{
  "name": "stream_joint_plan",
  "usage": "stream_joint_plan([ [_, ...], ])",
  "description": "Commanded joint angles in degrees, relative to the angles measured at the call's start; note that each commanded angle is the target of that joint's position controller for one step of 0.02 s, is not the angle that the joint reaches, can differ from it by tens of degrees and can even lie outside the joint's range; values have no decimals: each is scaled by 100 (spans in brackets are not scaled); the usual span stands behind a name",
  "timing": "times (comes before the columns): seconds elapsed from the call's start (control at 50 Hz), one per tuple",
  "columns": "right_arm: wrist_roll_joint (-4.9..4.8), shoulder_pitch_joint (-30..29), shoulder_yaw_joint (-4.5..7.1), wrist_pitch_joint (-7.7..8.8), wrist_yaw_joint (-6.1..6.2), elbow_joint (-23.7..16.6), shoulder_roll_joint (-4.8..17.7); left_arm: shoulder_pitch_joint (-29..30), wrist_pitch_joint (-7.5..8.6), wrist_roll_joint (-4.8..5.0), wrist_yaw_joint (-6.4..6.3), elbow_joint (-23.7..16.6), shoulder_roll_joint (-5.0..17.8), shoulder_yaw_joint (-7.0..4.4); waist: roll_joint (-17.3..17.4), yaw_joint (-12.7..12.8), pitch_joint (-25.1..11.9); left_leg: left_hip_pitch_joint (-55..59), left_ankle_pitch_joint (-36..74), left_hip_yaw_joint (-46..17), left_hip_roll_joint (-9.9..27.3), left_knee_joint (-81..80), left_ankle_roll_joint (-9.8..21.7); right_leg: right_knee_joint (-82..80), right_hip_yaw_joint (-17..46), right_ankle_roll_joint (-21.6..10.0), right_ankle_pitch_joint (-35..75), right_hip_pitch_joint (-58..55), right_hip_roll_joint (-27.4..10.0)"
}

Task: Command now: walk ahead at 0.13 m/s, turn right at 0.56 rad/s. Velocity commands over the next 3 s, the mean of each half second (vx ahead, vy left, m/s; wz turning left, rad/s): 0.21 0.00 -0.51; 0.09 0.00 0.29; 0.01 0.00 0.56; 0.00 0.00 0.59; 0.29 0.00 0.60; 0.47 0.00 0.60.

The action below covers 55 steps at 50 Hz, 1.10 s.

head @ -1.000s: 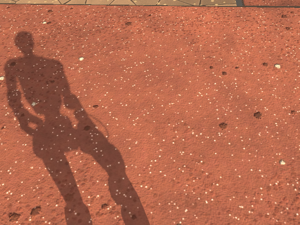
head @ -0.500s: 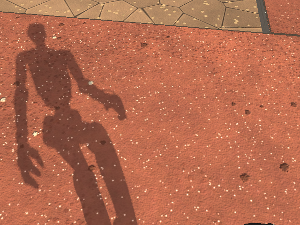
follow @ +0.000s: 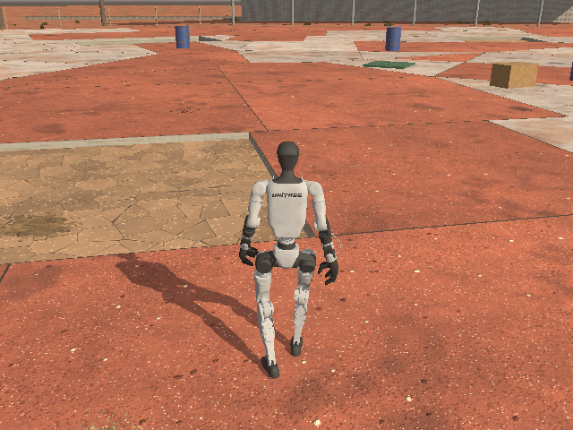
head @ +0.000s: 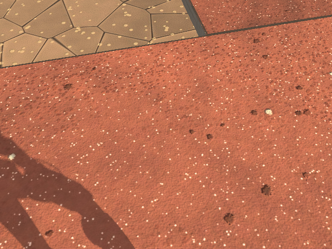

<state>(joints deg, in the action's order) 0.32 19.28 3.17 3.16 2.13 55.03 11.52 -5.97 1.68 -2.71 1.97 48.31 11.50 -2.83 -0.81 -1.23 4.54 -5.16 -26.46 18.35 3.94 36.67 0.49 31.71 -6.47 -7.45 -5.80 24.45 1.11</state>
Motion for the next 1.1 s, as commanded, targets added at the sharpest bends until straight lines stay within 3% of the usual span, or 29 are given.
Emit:
stream_joint_plan([
  [0.02,-38,646,127,-122,-39,-675,420,-1363,47,77,-170,-43,1806,-522,-1221,196,-1893,-2444,-1393,-739,-466,4293,-228,-206,3269,-1617,5893,-3358,-2341],
  [0.04,85,340,120,-208,-51,-694,604,-1561,-71,317,-184,-141,1703,-525,-415,517,-2306,-2675,-1170,-1787,-333,4475,-250,-687,3497,-1838,4484,-3120,-2329],
  [0.08,64,-341,125,-234,-37,-819,607,-742,-200,291,-251,-255,1065,-354,17,283,-885,-2937,-234,-1932,-1,3860,-231,-1304,2731,-1338,2151,-1700,-1743],
  [0.1,137,-433,154,-264,-19,-867,699,-583,-224,297,-275,-269,887,-303,-56,158,-621,-2823,73,-1960,77,3440,-233,-1432,2471,-1054,1792,-1330,-1424],
  [0.12,203,-299,166,-341,-20,-851,718,-494,-228,287,-289,-306,783,-272,-165,58,-644,-2572,274,-1959,76,3219,-246,-1507,2268,-904,1604,-1087,-1208],
  [0.14,215,-221,159,-416,-25,-829,675,-511,-203,241,-271,-325,818,-272,-161,31,-765,-2418,381,-1938,-5,3144,-250,-1503,2207,-832,1667,-1008,-1111],
  [0.18,199,-195,133,-464,-92,-875,584,-613,-143,213,-227,-336,997,-326,-143,14,-1039,-2337,576,-1978,-2,2805,-291,-1709,2306,-772,381,-1025,-929],
  [0.22,230,-485,140,-476,-147,-1008,644,-670,-147,206,-210,-370,1120,-367,-346,108,-962,-2540,736,-2023,8,2402,-349,-2046,2644,-719,-1552,-1029,-823],
  [0.26,228,-776,165,-466,-169,-1124,753,-792,-164,196,-193,-388,1171,-382,-483,214,-769,-2787,810,-2051,-25,2014,-421,-2270,2989,-676,-2326,-1119,-853],
  [0.38,183,-1179,141,-310,-175,-1322,755,-1205,-112,174,-163,-367,1306,-436,-480,406,-686,-2865,846,-2112,-184,1111,-390,-2284,3465,-653,-2614,-1509,-888],
  [0.5,102,-809,-22,-154,-151,-1249,558,-1266,-45,86,-174,-236,983,-266,-519,345,-667,-1595,567,-1750,-357,2,-29,-1853,2859,-642,-1174,-1146,-849],
  [0.54,82,-475,-75,-118,-112,-1131,469,-1103,-69,148,-204,-224,949,-206,-368,99,-639,-652,1177,-1616,-475,-1045,149,-1485,2666,-452,-842,-732,-792],
  [0.56,102,-411,-90,-89,-86,-1102,488,-1079,-60,173,-241,-226,812,-135,-222,57,-606,-192,1289,-1832,-421,-1502,225,-1241,2564,-253,-660,-469,-689],
  [0.58,164,-324,-81,-50,-57,-1109,695,-1012,-25,174,-266,-290,556,-31,275,82,-573,30,1165,-2728,248,-2015,348,-708,2240,5,-672,-248,-424],
  [0.6,161,-493,-9,-53,-50,-1222,1206,-1132,-14,217,-281,-355,384,29,1079,296,-535,105,1263,-4130,1164,-2531,710,26,1391,266,-1307,215,269],
  [0.62,109,-457,2,-100,-93,-1128,1204,-1002,-32,122,-301,-386,695,-21,1104,311,-233,-429,1939,-4580,1544,-2484,1144,-113,1028,388,-1730,45,258],
  [0.64,55,-526,-24,-101,-146,-1147,1051,-829,-38,95,-312,-390,818,-42,973,286,-154,-448,2345,-4439,1322,-2383,1178,-52,1039,464,-1664,-136,154],
  [0.7,4,-387,105,-136,-153,-1116,1305,-588,-87,158,-293,-427,956,-92,1022,168,-351,-9,3432,-3975,822,-2044,1055,638,892,709,-1718,67,283],
  [0.74,-29,-138,177,-172,-139,-1054,1341,-611,-150,168,-315,-409,889,-93,739,152,-584,288,4608,-3867,756,-1765,1141,1307,858,878,-1849,295,254],
  [0.78,-28,-51,224,-228,-125,-1057,1293,-490,-208,187,-351,-461,808,-79,658,123,-718,359,5075,-3832,698,-1608,1208,1755,865,992,-1871,466,180],
  [0.92,41,-105,387,-444,-139,-1219,1383,4,-237,260,-366,-775,808,4,870,-45,-843,100,4804,-4191,475,-1332,1178,1267,875,952,-1784,214,172],
  [0.96,44,-291,422,-493,-169,-1309,1448,-105,-201,278,-377,-814,873,15,940,8,-867,-86,4698,-4379,410,-1241,1068,772,896,872,-1730,-201,234],
  [1.0,4,-656,433,-542,-191,-1428,1466,-494,-151,265,-411,-753,889,20,920,269,-838,-510,4098,-4437,166,-1063,753,-370,864,795,-1112,-1035,279],
  [1.02,-44,-813,407,-545,-184,-1497,1389,-712,-104,202,-458,-713,985,-6,771,401,-803,-962,3277,-4359,-67,-841,473,-1186,985,740,-507,-1678,97],
  [1.04,-59,-578,308,-521,-189,-1568,1022,-770,-72,104,-525,-758,1439,-87,-227,249,-887,-1607,1597,-3778,-534,15,148,-1771,2092,473,-612,-2260,-1108],
  [1.06,-26,-34,248,-517,-150,-1627,761,-372,-135,137,-514,-958,1986,-160,-1409,-86,-877,-2500,-970,-2651,-1494,967,-31,-1820,3602,-162,631,-2379,-2446],
  [1.08,133,-54,360,-552,-120,-1489,1320,-602,-190,145,-475,-901,1766,-168,-955,77,-921,-2445,-1031,-2443,-1000,2070,-70,-1620,3539,-645,922,-1996,-2599],
  [1.1,114,-198,412,-575,-149,-1408,1428,-438,-189,165,-446,-960,1328,-41,-483,-6,-642,-2389,-640,-2510,-859,2417,-67,-1599,2977,-586,926,-1688,-2206],
])
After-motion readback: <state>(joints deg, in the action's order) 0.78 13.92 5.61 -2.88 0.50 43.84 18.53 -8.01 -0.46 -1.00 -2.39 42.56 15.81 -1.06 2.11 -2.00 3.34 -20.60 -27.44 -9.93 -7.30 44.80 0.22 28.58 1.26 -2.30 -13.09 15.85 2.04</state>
